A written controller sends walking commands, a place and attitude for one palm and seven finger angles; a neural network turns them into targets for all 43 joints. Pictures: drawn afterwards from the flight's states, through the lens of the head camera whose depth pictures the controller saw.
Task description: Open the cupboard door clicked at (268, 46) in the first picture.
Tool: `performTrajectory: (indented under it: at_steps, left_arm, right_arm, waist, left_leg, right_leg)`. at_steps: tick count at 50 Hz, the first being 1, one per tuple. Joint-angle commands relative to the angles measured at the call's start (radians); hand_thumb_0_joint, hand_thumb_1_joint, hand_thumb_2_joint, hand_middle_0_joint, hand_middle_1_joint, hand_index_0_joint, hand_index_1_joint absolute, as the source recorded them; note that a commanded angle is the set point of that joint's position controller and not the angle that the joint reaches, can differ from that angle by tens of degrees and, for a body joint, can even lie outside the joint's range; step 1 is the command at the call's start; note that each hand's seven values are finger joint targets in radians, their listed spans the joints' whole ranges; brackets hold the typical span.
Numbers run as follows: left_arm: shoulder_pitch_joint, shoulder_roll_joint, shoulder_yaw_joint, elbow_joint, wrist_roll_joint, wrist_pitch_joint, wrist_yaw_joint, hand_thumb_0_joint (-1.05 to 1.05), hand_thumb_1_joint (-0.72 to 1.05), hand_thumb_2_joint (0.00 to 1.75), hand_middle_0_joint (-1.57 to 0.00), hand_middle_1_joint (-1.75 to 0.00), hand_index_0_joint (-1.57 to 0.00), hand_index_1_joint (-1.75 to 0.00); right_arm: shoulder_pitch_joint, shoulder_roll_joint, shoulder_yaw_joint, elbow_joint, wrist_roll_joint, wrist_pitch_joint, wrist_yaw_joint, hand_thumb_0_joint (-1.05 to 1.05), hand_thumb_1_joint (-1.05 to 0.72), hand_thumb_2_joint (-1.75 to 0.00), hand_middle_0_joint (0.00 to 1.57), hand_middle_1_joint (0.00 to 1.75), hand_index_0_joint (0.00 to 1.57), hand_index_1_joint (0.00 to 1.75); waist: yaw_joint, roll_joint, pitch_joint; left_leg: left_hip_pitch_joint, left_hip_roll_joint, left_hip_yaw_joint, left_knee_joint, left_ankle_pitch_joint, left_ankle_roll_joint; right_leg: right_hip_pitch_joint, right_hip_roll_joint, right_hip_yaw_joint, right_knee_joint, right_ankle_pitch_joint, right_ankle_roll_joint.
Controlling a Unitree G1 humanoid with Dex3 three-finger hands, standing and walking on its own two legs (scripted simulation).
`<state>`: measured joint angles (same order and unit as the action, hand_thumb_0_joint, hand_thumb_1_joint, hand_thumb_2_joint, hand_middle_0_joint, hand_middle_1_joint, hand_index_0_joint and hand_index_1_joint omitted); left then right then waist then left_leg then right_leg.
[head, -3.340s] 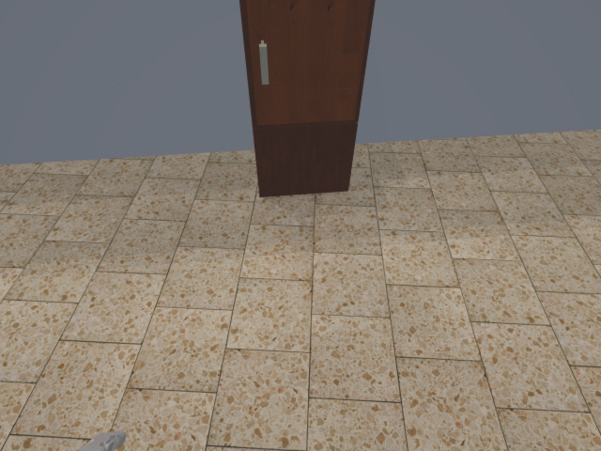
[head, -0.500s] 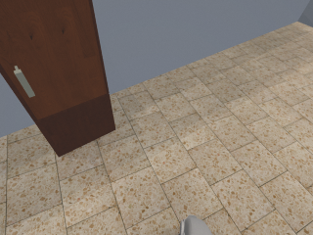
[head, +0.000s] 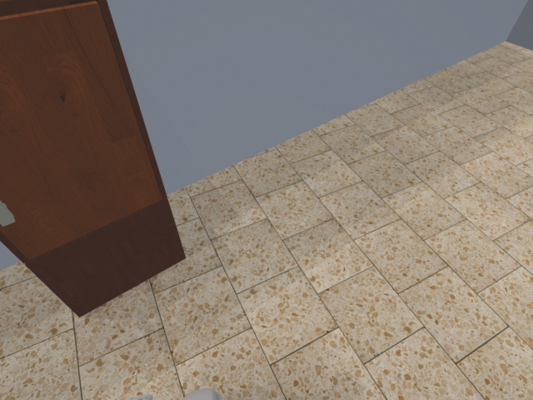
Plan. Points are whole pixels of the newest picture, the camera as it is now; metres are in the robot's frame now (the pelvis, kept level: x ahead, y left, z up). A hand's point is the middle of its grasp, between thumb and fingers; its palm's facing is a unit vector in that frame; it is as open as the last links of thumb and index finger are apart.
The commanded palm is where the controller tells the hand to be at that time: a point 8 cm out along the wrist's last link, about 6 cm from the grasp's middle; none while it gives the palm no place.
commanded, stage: turn to face it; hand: left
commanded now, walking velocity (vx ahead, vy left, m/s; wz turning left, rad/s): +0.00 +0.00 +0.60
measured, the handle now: out of the picture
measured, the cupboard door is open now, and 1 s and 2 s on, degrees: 0 0 0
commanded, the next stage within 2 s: take the last steps up to it in 0.92 s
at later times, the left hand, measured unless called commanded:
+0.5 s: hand out of the picture +0.04 +0.24 -0.16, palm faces +0.30 -0.91 -0.28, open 7.4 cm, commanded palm none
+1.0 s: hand out of the picture -0.10 +0.17 -0.18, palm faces +0.56 -0.80 -0.22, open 7.4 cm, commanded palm none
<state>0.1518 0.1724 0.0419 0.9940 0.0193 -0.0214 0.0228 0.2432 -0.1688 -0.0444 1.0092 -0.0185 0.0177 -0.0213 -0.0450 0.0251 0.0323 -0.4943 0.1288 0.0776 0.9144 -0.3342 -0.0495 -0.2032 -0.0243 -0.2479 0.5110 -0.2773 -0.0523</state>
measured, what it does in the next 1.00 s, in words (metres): steps on the spot, turning left: left foot, then right foot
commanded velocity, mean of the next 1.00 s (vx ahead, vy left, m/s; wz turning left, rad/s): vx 0.00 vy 0.00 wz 0.48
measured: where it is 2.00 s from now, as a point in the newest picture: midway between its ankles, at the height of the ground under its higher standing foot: outside the picture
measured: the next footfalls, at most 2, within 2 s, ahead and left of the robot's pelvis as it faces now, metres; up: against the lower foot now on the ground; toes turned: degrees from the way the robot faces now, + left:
left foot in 0.10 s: +0.11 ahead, +0.13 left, +0.00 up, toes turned +13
right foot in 0.58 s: +0.08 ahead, -0.13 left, +0.00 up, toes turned +17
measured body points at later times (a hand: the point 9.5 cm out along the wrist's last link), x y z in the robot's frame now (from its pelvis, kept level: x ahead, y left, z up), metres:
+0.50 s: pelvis +0.01 +0.00 +0.00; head +0.05 +0.01 +0.45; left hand +0.02 +0.28 -0.13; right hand +0.14 -0.22 -0.14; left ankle +0.07 +0.12 -0.73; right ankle +0.04 -0.15 -0.70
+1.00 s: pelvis -0.01 -0.01 -0.01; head +0.02 +0.02 +0.44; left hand -0.13 +0.21 -0.16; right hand +0.22 -0.17 -0.14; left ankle -0.09 +0.07 -0.74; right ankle +0.04 -0.15 -0.73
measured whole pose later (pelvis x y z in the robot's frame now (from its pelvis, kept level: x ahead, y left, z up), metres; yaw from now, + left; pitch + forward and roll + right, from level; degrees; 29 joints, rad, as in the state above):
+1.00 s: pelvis -0.01 -0.01 -0.01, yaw +32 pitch +1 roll +1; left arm 0.27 0.22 0.04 0.95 0.02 0.03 0.01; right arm 0.11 -0.23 -0.06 0.93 -0.02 0.05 0.01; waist 0.03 -0.04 0.09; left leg -0.25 0.02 0.08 0.57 -0.31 -0.01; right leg -0.28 -0.18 -0.20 0.68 -0.40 0.06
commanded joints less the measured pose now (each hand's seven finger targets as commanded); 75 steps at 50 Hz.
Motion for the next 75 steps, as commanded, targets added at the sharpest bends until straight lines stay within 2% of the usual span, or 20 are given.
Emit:
performTrajectory:
  at_steps: [1,4,5,6,13,26,27,29,34,45,47,49,50,54,61,66,67,69,70,75]
  left_arm:
    - [0.058,0.149,0.042,-0.048,0.007,0.010,0.007,0.00,0.90,0.90,-0.20,-0.30,-0.20,-0.30]
    - [0.072,0.142,0.052,-0.067,-0.004,0.028,0.006,0.00,0.90,0.90,-0.20,-0.30,-0.20,-0.30]
    - [0.093,0.089,0.044,-0.098,-0.017,0.032,0.001,0.00,0.90,0.90,-0.20,-0.30,-0.20,-0.30]
    - [0.043,0.103,0.036,-0.133,-0.008,0.037,0.004,0.00,0.90,0.90,-0.20,-0.30,-0.20,-0.30]
    - [0.064,0.119,0.055,-0.098,-0.003,0.046,-0.009,0.00,0.90,0.90,-0.20,-0.30,-0.20,-0.30]
    - [0.164,0.132,0.054,-0.123,-0.017,0.047,0.005,0.00,0.90,0.90,-0.20,-0.30,-0.20,-0.30]
    - [0.219,0.158,0.062,-0.113,-0.013,0.042,0.008,0.00,0.90,0.90,-0.20,-0.30,-0.20,-0.30]
    - [0.158,0.314,0.078,-0.156,0.011,0.037,0.020,0.00,0.90,0.90,-0.20,-0.30,-0.20,-0.30]
    - [-0.012,0.180,0.038,-0.190,0.003,0.011,0.017,0.00,0.90,0.90,-0.20,-0.30,-0.20,-0.30]
    - [0.172,0.258,0.056,-0.097,0.014,0.022,0.009,0.00,0.90,0.90,-0.20,-0.30,-0.20,-0.30]
    - [0.137,0.246,0.055,-0.095,0.001,0.027,0.006,0.00,0.90,0.90,-0.20,-0.30,-0.20,-0.30]
    - [0.116,0.138,0.029,-0.144,-0.011,0.034,-0.002,0.00,0.90,0.90,-0.20,-0.30,-0.20,-0.30]
    - [0.065,0.145,0.023,-0.153,-0.004,0.045,0.006,0.00,0.90,0.90,-0.20,-0.30,-0.20,-0.30]
    - [0.075,0.135,0.028,-0.089,-0.001,0.045,-0.013,0.00,0.90,0.90,-0.20,-0.30,-0.20,-0.30]
    - [0.026,0.095,0.008,-0.074,0.007,0.024,-0.037,0.00,0.90,0.90,-0.20,-0.30,-0.20,-0.30]
    - [0.148,0.080,0.009,-0.017,0.006,0.000,-0.037,0.00,0.90,0.90,-0.20,-0.30,-0.20,-0.30]
    - [0.207,0.102,0.018,0.005,0.009,-0.008,-0.032,0.00,0.90,0.90,-0.20,-0.30,-0.20,-0.30]
    - [0.355,0.252,0.050,0.037,0.014,-0.018,-0.015,0.00,0.90,0.90,-0.20,-0.30,-0.20,-0.30]
    - [0.369,0.241,0.047,0.037,0.005,-0.015,-0.009,0.00,0.90,0.90,-0.20,-0.30,-0.20,-0.30]
    - [0.229,0.105,0.016,0.025,0.003,-0.046,-0.004,0.00,0.90,0.90,-0.20,-0.30,-0.20,-0.30]
  right_arm:
    - [0.028,-0.038,-0.010,-0.057,0.000,0.000,0.024,0.00,-0.90,-0.90,0.20,0.30,0.20,0.30]
    - [0.126,-0.119,-0.032,-0.057,-0.009,-0.007,0.030,0.00,-0.90,-0.90,0.20,0.30,0.20,0.30]
    - [0.170,-0.223,-0.052,-0.067,-0.016,-0.018,0.026,0.00,-0.90,-0.90,0.20,0.30,0.20,0.30]
    - [0.184,-0.262,-0.057,-0.064,-0.010,-0.011,0.018,0.00,-0.90,-0.90,0.20,0.30,0.20,0.30]
    - [-0.010,-0.205,-0.048,-0.135,-0.001,-0.022,0.004,0.00,-0.90,-0.90,0.20,0.30,0.20,0.30]
    - [-0.066,-0.249,-0.089,-0.162,-0.006,0.020,0.026,0.00,-0.90,-0.90,0.20,0.30,0.20,0.30]
    - [-0.093,-0.229,-0.089,-0.175,0.000,0.026,0.028,0.00,-0.90,-0.90,0.20,0.30,0.20,0.30]
    - [-0.105,-0.134,-0.076,-0.215,0.000,0.025,0.032,0.00,-0.90,-0.90,0.20,0.30,0.20,0.30]
    - [-0.026,-0.150,-0.072,-0.146,-0.006,0.040,0.052,0.00,-0.90,-0.90,0.20,0.30,0.20,0.30]
    - [-0.136,-0.118,-0.031,-0.158,0.010,0.021,0.038,0.00,-0.90,-0.90,0.20,0.30,0.20,0.30]
    - [-0.064,-0.147,-0.035,-0.131,0.008,0.009,0.034,0.00,-0.90,-0.90,0.20,0.30,0.20,0.30]
    - [0.031,-0.311,-0.072,-0.118,0.000,-0.008,0.024,0.00,-0.90,-0.90,0.20,0.30,0.20,0.30]
    - [0.057,-0.325,-0.072,-0.100,0.001,0.003,0.018,0.00,-0.90,-0.90,0.20,0.30,0.20,0.30]
    - [-0.058,-0.211,-0.034,-0.103,-0.006,-0.013,-0.003,0.00,-0.90,-0.90,0.20,0.30,0.20,0.30]
    - [0.041,-0.197,-0.034,-0.051,-0.009,-0.037,0.000,0.00,-0.90,-0.90,0.20,0.30,0.20,0.30]
    - [0.021,-0.173,-0.028,-0.022,-0.005,-0.039,0.003,0.00,-0.90,-0.90,0.20,0.30,0.20,0.30]
    - [0.016,-0.145,-0.023,-0.019,0.000,-0.042,0.005,0.00,-0.90,-0.90,0.20,0.30,0.20,0.30]
    - [-0.039,-0.073,-0.007,-0.073,0.006,-0.047,0.017,0.00,-0.90,-0.90,0.20,0.30,0.20,0.30]
    - [-0.090,-0.123,-0.020,-0.089,-0.005,-0.043,0.023,0.00,-0.90,-0.90,0.20,0.30,0.20,0.30]
    - [0.003,-0.071,-0.024,-0.006,-0.009,-0.034,0.043,0.00,-0.90,-0.90,0.20,0.30,0.20,0.30]
  waist:
    - [0.049,-0.178,0.021]
    - [-0.002,0.086,-0.043]
    - [-0.009,0.369,-0.059]
    - [-0.026,0.318,-0.081]
    - [0.038,0.067,-0.109]
    - [0.060,0.139,-0.122]
    - [0.090,0.098,-0.113]
    - [0.096,-0.344,-0.032]
    - [-0.002,-0.201,0.041]
    - [0.090,-0.263,-0.062]
    - [0.042,-0.207,-0.096]
    - [-0.010,0.249,-0.158]
    - [-0.028,0.204,-0.148]
    - [0.024,0.198,-0.072]
    - [-0.001,0.107,0.010]
    - [0.069,0.065,0.011]
    - [0.097,-0.004,0.009]
    - [0.173,-0.359,0.038]
    - [0.174,-0.228,0.079]
    - [0.056,-0.109,0.109]
  left_leg:
    - [0.093,-0.015,0.031,-0.135,-0.004,0.003]
    - [0.284,0.017,-0.068,-0.420,0.272,0.044]
    - [0.368,0.246,-0.417,-0.549,0.601,0.171]
    - [0.357,0.334,-0.522,-0.594,0.654,0.271]
    - [0.284,0.124,-0.300,-0.624,0.267,0.195]
    - [0.161,0.028,-0.442,-0.597,0.097,0.166]
    - [0.046,-0.025,-0.396,-0.533,0.019,0.117]
    - [-0.224,-0.211,-0.122,-0.001,-0.197,-0.002]
    - [-0.115,-0.109,-0.095,0.281,-0.016,-0.011]
    - [0.140,-0.127,0.032,-0.259,-0.077,0.000]
    - [0.326,-0.119,0.024,-0.484,0.130,0.017]
    - [0.608,0.251,-0.400,-0.533,0.774,0.188]
    - [0.524,0.292,-0.365,-0.529,0.845,0.265]
    - [0.436,0.142,-0.243,-0.569,0.512,0.218]
    - [0.400,0.117,-0.294,-0.675,0.098,0.232]
    - [0.245,0.059,-0.254,-0.576,-0.029,0.181]
    - [0.145,0.012,-0.212,-0.487,-0.094,0.148]
    - [-0.178,-0.141,-0.020,-0.047,-0.269,0.073]
    - [-0.204,-0.098,-0.088,0.083,-0.238,0.077]
    - [-0.109,-0.025,-0.062,0.145,0.057,0.048]
  right_leg:
    - [-0.033,-0.310,0.117,-0.125,0.347,-0.076]
    - [-0.101,-0.238,0.041,0.170,0.146,0.019]
    - [-0.289,-0.092,0.009,0.412,-0.266,0.108]
    - [-0.333,-0.053,0.136,0.601,-0.433,0.114]
    - [-0.329,-0.074,0.238,0.634,-0.100,0.127]
    - [-0.001,0.020,0.203,0.033,-0.088,0.101]
    - [0.128,-0.017,0.220,-0.128,-0.029,0.084]
    - [0.086,-0.470,0.672,-0.364,-0.216,-0.082]
    - [-0.034,-0.277,0.271,-0.206,0.247,-0.035]
    - [0.136,-0.317,0.212,-0.044,0.601,-0.050]
    - [0.057,-0.275,0.155,0.054,0.511,0.017]
    - [-0.332,-0.100,0.079,0.387,-0.240,0.138]
    - [-0.312,-0.097,0.174,0.504,-0.375,0.124]
    - [-0.317,-0.086,0.209,0.560,-0.206,0.115]
    - [-0.268,-0.058,0.172,0.305,-0.165,0.104]
    - [0.027,-0.009,0.127,-0.015,-0.009,0.091]
    - [0.153,-0.038,0.173,-0.083,0.004,0.080]
    - [0.292,-0.402,0.688,-0.344,-0.313,-0.075]
    - [0.198,-0.431,0.729,-0.407,-0.440,-0.121]
    - [0.052,-0.272,0.367,-0.363,-0.055,-0.059]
